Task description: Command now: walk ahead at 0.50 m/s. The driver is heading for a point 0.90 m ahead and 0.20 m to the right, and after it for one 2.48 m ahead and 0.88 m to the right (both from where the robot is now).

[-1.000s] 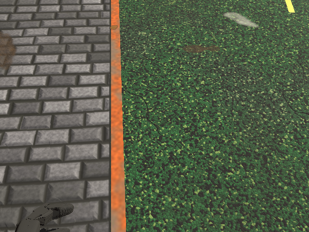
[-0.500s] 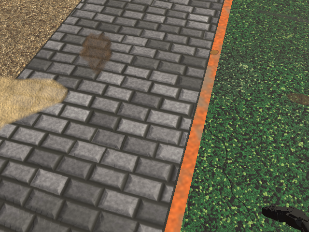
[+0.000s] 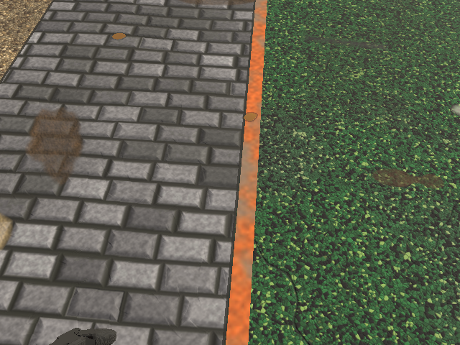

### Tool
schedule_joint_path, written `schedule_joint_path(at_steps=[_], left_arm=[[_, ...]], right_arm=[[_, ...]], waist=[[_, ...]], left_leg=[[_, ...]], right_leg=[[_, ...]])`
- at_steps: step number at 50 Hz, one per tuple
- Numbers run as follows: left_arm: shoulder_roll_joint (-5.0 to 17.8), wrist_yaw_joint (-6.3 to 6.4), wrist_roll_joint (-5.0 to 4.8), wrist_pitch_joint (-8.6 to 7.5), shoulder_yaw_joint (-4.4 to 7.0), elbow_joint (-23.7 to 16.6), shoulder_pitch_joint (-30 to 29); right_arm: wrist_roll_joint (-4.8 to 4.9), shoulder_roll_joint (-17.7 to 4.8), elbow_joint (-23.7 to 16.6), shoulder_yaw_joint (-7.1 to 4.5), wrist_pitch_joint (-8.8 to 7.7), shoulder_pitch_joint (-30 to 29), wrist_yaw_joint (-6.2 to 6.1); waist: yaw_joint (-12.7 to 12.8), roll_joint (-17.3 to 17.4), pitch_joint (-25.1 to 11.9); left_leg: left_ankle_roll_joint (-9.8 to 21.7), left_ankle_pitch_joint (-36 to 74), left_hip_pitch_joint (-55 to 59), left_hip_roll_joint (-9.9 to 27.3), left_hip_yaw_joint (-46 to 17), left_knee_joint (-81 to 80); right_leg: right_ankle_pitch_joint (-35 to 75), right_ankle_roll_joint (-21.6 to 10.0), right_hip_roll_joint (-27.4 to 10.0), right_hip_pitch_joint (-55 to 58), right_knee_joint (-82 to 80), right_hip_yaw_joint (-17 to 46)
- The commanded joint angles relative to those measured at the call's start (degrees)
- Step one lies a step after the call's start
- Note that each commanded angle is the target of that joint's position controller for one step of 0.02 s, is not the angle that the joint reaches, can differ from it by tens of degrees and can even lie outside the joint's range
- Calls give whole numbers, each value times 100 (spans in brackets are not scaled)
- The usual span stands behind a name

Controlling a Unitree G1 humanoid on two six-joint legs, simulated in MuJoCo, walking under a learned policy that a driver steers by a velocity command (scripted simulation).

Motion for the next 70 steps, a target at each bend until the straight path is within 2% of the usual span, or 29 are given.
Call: schedule_joint_path(at_steps=[1, 2, 3, 4, 5, 7, 8, 12, 18, 24, 26, 28, 29, 30, 31, 32, 36, 39, 45, 50, 53, 55, 56, 57, 58, 59, 61, 65, 70], left_arm=[[905, 25, 26, -103, 342, -130, 689], [1253, 83, 61, -94, 473, 97, 1668], [1863, 115, 108, -49, 617, 193, 2239], [1424, 98, 8, -25, 503, 240, 2415], [1175, 107, -10, -29, 402, 189, 1995], [842, 109, 55, -20, 296, 80, 1247], [705, 101, 117, -52, 253, 55, 1056], [815, 124, 92, -161, 299, 194, 1040], [1008, 251, 16, -85, 344, 473, 1504], [1127, 295, -74, 84, 403, 798, 1958], [1202, 319, -87, 144, 434, 821, 1869], [991, 328, -32, 174, 347, 752, 1729], [472, 307, 78, 113, 185, 590, 2095], [190, 292, 3, 9, 89, 626, 2502], [839, 276, -167, -35, 266, 621, 2044], [979, 279, -228, -47, 319, 469, 1606], [598, 311, -147, 181, 366, 543, 1658], [446, 324, -110, 318, 371, 402, 1425], [271, 140, -46, 256, 295, 44, 474], [277, -25, -55, 263, 263, -379, -210], [552, -64, -68, 305, 410, -441, 224], [1093, 27, -97, 334, 727, -68, 1795], [1655, 162, -108, 396, 880, 80, 2384], [1942, 133, -105, 300, 866, -135, 2008], [1402, 78, -70, 216, 704, -188, 2078], [1164, 76, -40, 134, 635, -165, 1897], [798, 100, -31, 71, 521, -282, 1176], [934, 244, 9, 47, 520, -385, 1102], [1114, 421, -34, 258, 597, -309, 1417]], right_arm=[[7, -973, -222, -222, 38, -173, -66], [-78, -741, -307, -114, 43, -125, -89], [-120, -119, -446, 90, -71, 595, -32], [-63, -331, -359, 57, -194, 382, -10], [99, -792, -509, -76, -265, -162, 28], [28, -721, -635, -71, -266, -747, -5], [-22, -661, -606, -97, -208, -654, -22], [-76, -369, -557, -56, -30, -597, -56], [-74, -154, -820, 36, -123, -1761, 32], [-21, -277, -1116, 35, -209, -2474, 208], [-34, -436, -1057, -30, -251, -2142, 219], [-90, -900, -639, -269, -277, -641, 133], [-212, -1414, -546, -392, -258, 157, 76], [-166, -1387, -472, -375, -209, 365, 100], [-125, -897, -489, -242, -207, 193, 83], [-99, -723, -526, -178, -216, -235, 64], [-198, -281, -478, -83, -344, -1137, 77], [-219, -419, -325, -144, -401, -1124, 32], [-183, -671, -121, -218, -301, -894, -101], [-46, -857, 89, -303, -98, -522, -123], [29, -1088, 43, -370, 30, -702, -161], [62, -1091, -18, -347, 88, -891, -178], [-172, -610, -148, -188, 22, -719, -164], [-179, -92, -462, -7, -184, -419, -87], [52, -626, -539, -103, -409, -1125, 2], [191, -692, -672, -117, -517, -1471, 36], [-62, -703, -523, -165, -518, -1407, -44], [-195, -543, -565, -171, -272, -1386, -53], [-195, -241, -864, -47, -239, -2221, -20]], waist=[[777, 603, -375], [1144, 321, -1164], [965, -1046, -2039], [1154, -1202, -2352], [1123, -779, -1398], [816, -190, -391], [604, -345, -246], [387, -281, -83], [754, -128, 193], [905, -152, 408], [644, -243, 241], [-97, -80, -764], [-168, 868, -1742], [-70, 1986, -2330], [-202, 1321, -1681], [-106, 1075, -939], [467, 898, -163], [535, 661, 80], [252, 435, 376], [79, 398, 583], [493, 690, 119], [1372, 548, -698], [1361, -557, -1122], [761, -1415, -1854], [1185, -493, -1809], [1112, -310, -1074], [607, 193, -407], [372, 73, -153], [663, -242, -206]], left_leg=[[738, 4255, -137, 1355, -505, 1112], [533, 3627, -949, 1058, -254, 2524], [65, 1063, -3369, 128, -17, 4854], [60, -1273, -4212, -95, -809, 5661], [147, -987, -4759, 268, -883, 5992], [180, -62, -4547, 764, -605, 5406], [163, 239, -4155, 937, -657, 5102], [-40, 865, -3894, 1028, -571, 4466], [-123, 2505, -3906, 848, -352, 2381], [106, 2101, -3894, 658, -375, 1482], [225, 1685, -3306, 505, -304, 1306], [515, 1796, -971, 497, -255, 1263], [1070, 1556, 1235, 1888, -1953, 1407], [1527, 429, 2052, 2625, -3996, 555], [1286, -280, 1527, 2436, -3679, 294], [1093, -142, 748, 2303, -2885, 138], [920, 1241, -1017, 1714, -1134, -591], [988, 1984, -1131, 1706, -444, -779], [883, 2375, -770, 1609, 551, -912], [797, 3145, 231, 1902, 887, -502], [617, 5777, 491, 1903, 1111, 626], [318, 5799, -309, 1562, 1289, 2829], [37, 2408, -1975, 1141, 1263, 4726], [-232, -1404, -4129, -128, 144, 6471], [-70, -1174, -4757, 174, -767, 6655], [91, -673, -4983, 412, -705, 6356], [64, 27, -4283, 844, -717, 5306], [-284, 572, -3735, 834, -551, 4356], [-443, 2274, -3029, 206, -298, 2248]], right_leg=[[-331, -338, 303, 1361, -263, -300], [-29, -625, -228, 2983, 10, 232], [-905, -1590, -1695, 5319, -227, 2809], [-1864, -1746, -1913, 5525, -1149, 4231], [-2295, -1421, -1737, 4830, -1287, 3482], [-1596, -1164, -1295, 3199, -1578, 2238], [-1173, -1094, -1113, 2659, -1746, 1878], [-190, -1233, -946, 2070, -2212, 1118], [123, -996, -720, 2353, -2328, 380], [239, -889, -1155, 3259, -1874, 554], [884, -791, -1189, 3378, -1446, 687], [1618, -496, -646, 2713, 329, 361], [-166, -141, 18, 891, 2444, 2], [-3371, 29, 619, -482, 3756, 383], [-3197, -15, 287, -989, 4322, 793], [-2651, -63, 27, -1185, 4308, 635], [-1486, 26, -476, -266, 3674, 583], [-960, 116, -508, -590, 3328, 626], [377, 116, -393, -655, 1475, 171], [-126, -132, -251, -872, 743, -214], [-980, -456, 261, 97, 723, -685], [-745, -849, 705, 2369, 185, -681], [-519, -1217, -343, 3985, 111, 1017], [-1861, -2411, -1520, 5441, -937, 4448], [-2060, -2146, -1567, 5373, -1465, 4470], [-1731, -1910, -1393, 4746, -1463, 3644], [-526, -1574, -908, 3211, -1495, 2457], [1001, -1550, -590, 2167, -1733, 1737], [1989, -959, 24, 1626, -1192, 988]])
